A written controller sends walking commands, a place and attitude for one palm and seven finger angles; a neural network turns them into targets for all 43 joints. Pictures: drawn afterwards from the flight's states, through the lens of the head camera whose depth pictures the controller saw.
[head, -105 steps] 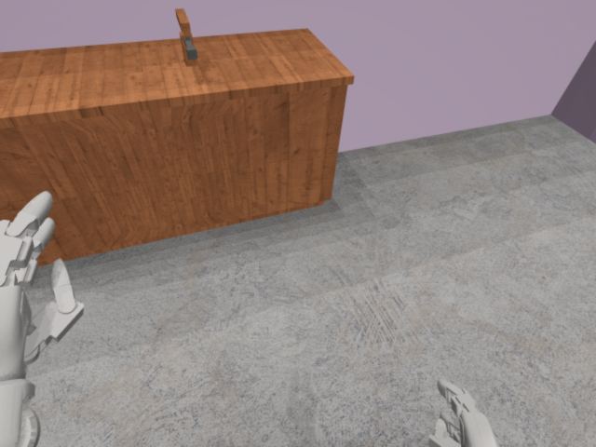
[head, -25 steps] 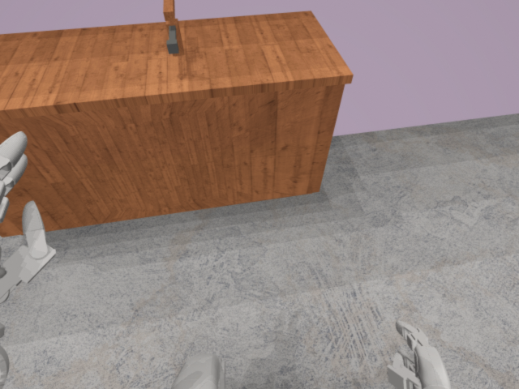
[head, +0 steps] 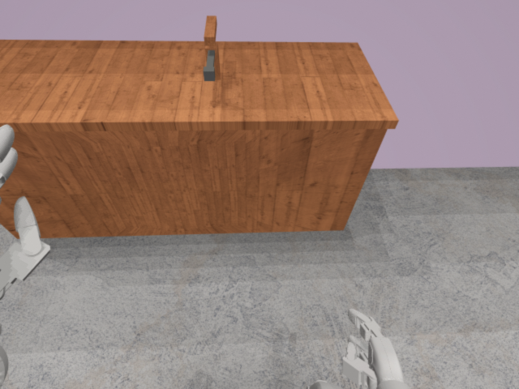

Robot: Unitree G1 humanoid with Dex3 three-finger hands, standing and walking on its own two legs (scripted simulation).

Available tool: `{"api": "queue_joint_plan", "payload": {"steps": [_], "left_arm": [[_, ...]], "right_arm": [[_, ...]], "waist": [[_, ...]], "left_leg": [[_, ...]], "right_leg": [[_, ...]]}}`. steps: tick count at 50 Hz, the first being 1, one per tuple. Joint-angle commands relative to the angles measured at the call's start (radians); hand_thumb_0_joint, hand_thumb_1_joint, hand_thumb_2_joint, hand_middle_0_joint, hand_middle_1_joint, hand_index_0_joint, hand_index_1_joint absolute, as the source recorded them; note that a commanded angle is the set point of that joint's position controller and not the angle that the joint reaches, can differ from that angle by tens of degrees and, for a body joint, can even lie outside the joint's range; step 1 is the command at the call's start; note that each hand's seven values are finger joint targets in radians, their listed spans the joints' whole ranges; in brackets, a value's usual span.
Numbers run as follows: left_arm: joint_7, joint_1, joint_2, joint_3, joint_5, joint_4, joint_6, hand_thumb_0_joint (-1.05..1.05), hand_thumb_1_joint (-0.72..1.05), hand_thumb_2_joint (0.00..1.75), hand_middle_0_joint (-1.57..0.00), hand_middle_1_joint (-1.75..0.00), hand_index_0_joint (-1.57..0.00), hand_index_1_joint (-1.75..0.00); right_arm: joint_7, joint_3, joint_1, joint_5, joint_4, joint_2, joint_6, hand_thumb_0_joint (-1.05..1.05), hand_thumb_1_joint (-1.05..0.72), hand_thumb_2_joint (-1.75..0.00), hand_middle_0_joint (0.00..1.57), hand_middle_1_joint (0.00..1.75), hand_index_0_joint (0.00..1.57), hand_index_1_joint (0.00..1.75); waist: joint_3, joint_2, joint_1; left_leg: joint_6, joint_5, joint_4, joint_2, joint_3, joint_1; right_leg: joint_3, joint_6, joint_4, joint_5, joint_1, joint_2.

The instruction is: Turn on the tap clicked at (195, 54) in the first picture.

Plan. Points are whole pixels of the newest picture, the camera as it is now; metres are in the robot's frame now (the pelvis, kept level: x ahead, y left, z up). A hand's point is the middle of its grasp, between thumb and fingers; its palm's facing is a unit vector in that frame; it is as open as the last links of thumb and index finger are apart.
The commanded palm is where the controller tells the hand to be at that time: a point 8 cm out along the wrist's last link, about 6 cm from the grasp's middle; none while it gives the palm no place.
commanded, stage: turn to face it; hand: left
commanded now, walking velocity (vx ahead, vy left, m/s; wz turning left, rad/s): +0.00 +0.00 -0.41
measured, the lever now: (209, 73) +0.84 +0.21 +0.03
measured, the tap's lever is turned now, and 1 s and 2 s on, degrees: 0 0 0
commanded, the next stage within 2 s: take the last steps up to it in 0.44 s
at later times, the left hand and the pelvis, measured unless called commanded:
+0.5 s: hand (135, 210) +0.27 +0.17 +0.18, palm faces +0.27 -0.86 -0.43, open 7.4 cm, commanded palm +0.23 +0.22 +0.18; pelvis +0.02 -0.03 +0.00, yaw -9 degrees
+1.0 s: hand (145, 213) +0.27 +0.17 +0.17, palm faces +0.27 -0.88 -0.38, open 7.4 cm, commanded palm +0.23 +0.21 +0.18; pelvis +0.02 -0.03 +0.00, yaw -11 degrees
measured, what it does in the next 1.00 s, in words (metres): steps on the spot: right foot, then left foot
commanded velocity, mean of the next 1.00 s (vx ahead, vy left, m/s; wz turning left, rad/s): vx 0.14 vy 0.04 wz -0.17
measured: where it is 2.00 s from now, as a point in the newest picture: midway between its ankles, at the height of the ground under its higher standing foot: outside the picture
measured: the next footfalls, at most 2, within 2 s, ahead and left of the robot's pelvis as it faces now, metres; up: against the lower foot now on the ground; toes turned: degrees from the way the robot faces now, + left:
right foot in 0.10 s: +0.05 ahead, -0.15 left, +0.00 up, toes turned -15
left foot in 0.42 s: +0.07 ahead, +0.09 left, +0.00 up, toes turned -2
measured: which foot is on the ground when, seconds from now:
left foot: down 0.00-0.12, up 0.14-0.40, down 0.42-0.66, up 0.68-0.90, down 0.92-1.00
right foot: up 0.00-0.08, down 0.10-0.92, up 0.94-1.00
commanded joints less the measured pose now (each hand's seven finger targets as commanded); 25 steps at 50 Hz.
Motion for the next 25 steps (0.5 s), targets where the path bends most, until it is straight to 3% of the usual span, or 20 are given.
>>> {"api": "queue_joint_plan", "payload": {"steps": [1, 3, 4, 5, 6, 7, 8, 10, 11, 15, 18, 19, 20, 21, 22, 23, 24, 25], "left_arm": [[0.019, -0.085, 0.097, 0.065, 0.003, -0.067, -0.034, 0.00, 0.90, 0.90, -0.20, -0.30, -0.20, -0.30], [0.017, -0.143, 0.091, 0.044, 0.011, -0.035, -0.023, 0.00, 0.90, 0.90, -0.20, -0.30, -0.20, -0.30], [0.017, -0.181, 0.108, 0.042, 0.020, -0.028, -0.023, 0.00, 0.90, 0.90, -0.20, -0.30, -0.20, -0.30], [0.021, -0.199, 0.139, 0.047, 0.030, -0.015, -0.018, 0.00, 0.90, 0.90, -0.20, -0.30, -0.20, -0.30], [0.020, -0.222, 0.147, 0.056, 0.018, -0.024, -0.009, 0.00, 0.90, 0.90, -0.20, -0.30, -0.20, -0.30], [0.021, -0.197, 0.164, 0.074, 0.012, -0.026, -0.010, 0.00, 0.90, 0.90, -0.20, -0.30, -0.20, -0.30], [0.025, -0.178, 0.169, 0.079, 0.012, -0.068, -0.017, 0.00, 0.90, 0.90, -0.20, -0.30, -0.20, -0.30], [0.031, -0.120, 0.172, 0.111, 0.012, -0.126, -0.036, 0.00, 0.90, 0.90, -0.20, -0.30, -0.20, -0.30], [0.032, -0.070, 0.169, 0.120, 0.011, -0.140, -0.044, 0.00, 0.90, 0.90, -0.20, -0.30, -0.20, -0.30], [0.040, 0.037, 0.170, 0.157, 0.001, -0.159, -0.058, 0.00, 0.90, 0.90, -0.20, -0.30, -0.20, -0.30], [0.040, 0.049, 0.160, 0.149, -0.001, -0.134, -0.057, 0.00, 0.90, 0.90, -0.20, -0.30, -0.20, -0.30], [0.039, 0.026, 0.151, 0.132, 0.000, -0.139, -0.057, 0.00, 0.90, 0.90, -0.20, -0.30, -0.20, -0.30], [0.037, 0.012, 0.147, 0.121, -0.003, -0.147, -0.057, 0.00, 0.90, 0.90, -0.20, -0.30, -0.20, -0.30], [0.033, 0.008, 0.156, 0.124, 0.003, -0.149, -0.063, 0.00, 0.90, 0.90, -0.20, -0.30, -0.20, -0.30], [0.027, 0.072, 0.143, 0.125, 0.000, -0.044, -0.056, 0.00, 0.90, 0.90, -0.20, -0.30, -0.20, -0.30], [0.018, 0.032, 0.122, 0.090, 0.001, -0.057, -0.055, 0.00, 0.90, 0.90, -0.20, -0.30, -0.20, -0.30], [0.013, -0.019, 0.116, 0.067, 0.009, -0.066, -0.058, 0.00, 0.90, 0.90, -0.20, -0.30, -0.20, -0.30], [0.010, -0.086, 0.116, 0.049, 0.011, -0.113, -0.063, 0.00, 0.90, 0.90, -0.20, -0.30, -0.20, -0.30]], "right_arm": [[-0.031, -0.088, -0.017, 0.008, -0.122, -0.216, -0.057, 0.00, -0.90, -0.90, 0.20, 0.30, 0.20, 0.30], [-0.035, -0.089, -0.021, 0.011, -0.125, -0.217, -0.057, 0.00, -0.90, -0.90, 0.20, 0.30, 0.20, 0.30], [-0.037, -0.089, -0.012, 0.011, -0.122, -0.207, -0.056, 0.00, -0.90, -0.90, 0.20, 0.30, 0.20, 0.30], [-0.039, -0.081, -0.010, 0.008, -0.127, -0.184, -0.051, 0.00, -0.90, -0.90, 0.20, 0.30, 0.20, 0.30], [-0.037, -0.076, -0.034, 0.008, -0.134, -0.181, -0.058, 0.00, -0.90, -0.90, 0.20, 0.30, 0.20, 0.30], [-0.035, -0.091, -0.043, 0.006, -0.126, -0.197, -0.056, 0.00, -0.90, -0.90, 0.20, 0.30, 0.20, 0.30], [-0.035, -0.084, -0.059, 0.008, -0.123, -0.187, -0.050, 0.00, -0.90, -0.90, 0.20, 0.30, 0.20, 0.30], [-0.036, -0.066, -0.081, 0.006, -0.118, -0.168, -0.025, 0.00, -0.90, -0.90, 0.20, 0.30, 0.20, 0.30], [-0.039, -0.067, -0.082, 0.004, -0.122, -0.170, -0.017, 0.00, -0.90, -0.90, 0.20, 0.30, 0.20, 0.30], [-0.043, -0.083, -0.074, -0.001, -0.146, -0.183, 0.003, 0.00, -0.90, -0.90, 0.20, 0.30, 0.20, 0.30], [-0.047, -0.093, -0.033, 0.007, -0.153, -0.203, 0.011, 0.00, -0.90, -0.90, 0.20, 0.30, 0.20, 0.30], [-0.049, -0.101, -0.018, 0.009, -0.154, -0.216, 0.013, 0.00, -0.90, -0.90, 0.20, 0.30, 0.20, 0.30], [-0.055, -0.112, -0.027, 0.012, -0.163, -0.235, 0.011, 0.00, -0.90, -0.90, 0.20, 0.30, 0.20, 0.30], [-0.057, -0.118, -0.040, 0.017, -0.173, -0.258, 0.006, 0.00, -0.90, -0.90, 0.20, 0.30, 0.20, 0.30], [-0.056, -0.106, -0.034, 0.015, -0.165, -0.241, 0.006, 0.00, -0.90, -0.90, 0.20, 0.30, 0.20, 0.30], [-0.054, -0.100, -0.044, 0.009, -0.171, -0.231, 0.002, 0.00, -0.90, -0.90, 0.20, 0.30, 0.20, 0.30], [-0.053, -0.100, -0.037, 0.006, -0.163, -0.232, -0.008, 0.00, -0.90, -0.90, 0.20, 0.30, 0.20, 0.30], [-0.052, -0.102, -0.032, 0.009, -0.163, -0.233, -0.020, 0.00, -0.90, -0.90, 0.20, 0.30, 0.20, 0.30]], "waist": [[-0.152, 0.201, -0.026], [-0.148, 0.159, -0.018], [-0.145, 0.057, -0.027], [-0.148, -0.129, -0.043], [-0.158, -0.257, -0.025], [-0.185, -0.310, -0.007], [-0.201, -0.269, -0.014], [-0.252, -0.128, -0.020], [-0.262, -0.112, -0.022], [-0.280, -0.097, -0.016], [-0.263, -0.062, -0.029], [-0.258, -0.025, -0.039], [-0.234, 0.054, -0.035], [-0.208, 0.169, -0.012], [-0.177, 0.243, -0.010], [-0.140, 0.304, -0.013], [-0.103, 0.280, -0.013], [-0.107, 0.246, -0.012]], "left_leg": [[0.087, 0.165, -0.169, 0.211, -0.061, 0.035], [0.048, 0.074, -0.059, 0.187, -0.027, 0.020], [0.020, 0.013, 0.057, 0.135, -0.002, 0.009], [-0.016, -0.113, 0.216, 0.036, 0.027, -0.083], [-0.043, -0.311, 0.354, -0.054, -0.014, -0.172], [-0.040, -0.324, 0.488, -0.047, -0.089, -0.199], [-0.044, -0.297, 0.552, -0.037, -0.141, -0.236], [-0.048, -0.272, 0.509, -0.035, -0.144, -0.215], [-0.045, -0.250, 0.450, -0.040, -0.125, -0.185], [-0.036, -0.178, 0.192, -0.058, -0.094, -0.116], [-0.026, -0.037, -0.031, -0.058, -0.090, 0.019], [-0.020, 0.044, -0.115, -0.036, -0.095, 0.089], [0.005, 0.127, -0.180, 0.045, -0.158, 0.112], [0.046, 0.261, -0.191, 0.145, -0.250, 0.118], [0.088, 0.313, -0.221, 0.216, -0.303, 0.081], [0.121, 0.340, -0.244, 0.262, -0.327, 0.016], [0.129, 0.384, -0.228, 0.266, -0.301, 0.000], [0.115, 0.476, -0.174, 0.251, -0.253, 0.060]], "right_leg": [[-0.069, 0.016, -0.230, 0.076, 0.169, 0.061], [-0.069, 0.009, -0.362, 0.145, 0.233, 0.066], [0.015, -0.016, -0.440, 0.287, 0.245, 0.013], [0.244, -0.088, -0.476, 0.546, 0.273, -0.127], [0.410, -0.155, -0.525, 0.680, 0.283, -0.235], [0.467, -0.190, -0.538, 0.707, 0.313, -0.270], [0.450, -0.217, -0.498, 0.753, 0.354, -0.277], [0.320, -0.207, -0.433, 0.824, 0.376, -0.229], [0.282, -0.201, -0.435, 0.820, 0.370, -0.214], [0.269, -0.199, -0.443, 0.699, 0.378, -0.178], [0.282, -0.154, -0.451, 0.527, 0.296, -0.142], [0.262, -0.126, -0.431, 0.439, 0.259, -0.116], [0.226, -0.092, -0.382, 0.346, 0.221, -0.057], [0.185, -0.052, -0.332, 0.239, 0.163, 0.025], [0.122, -0.032, -0.234, 0.066, 0.114, 0.072], [0.080, -0.022, -0.137, -0.051, 0.106, 0.076], [0.070, -0.020, -0.121, -0.070, 0.094, 0.071], [0.063, -0.020, -0.163, -0.038, 0.075, 0.068]]}}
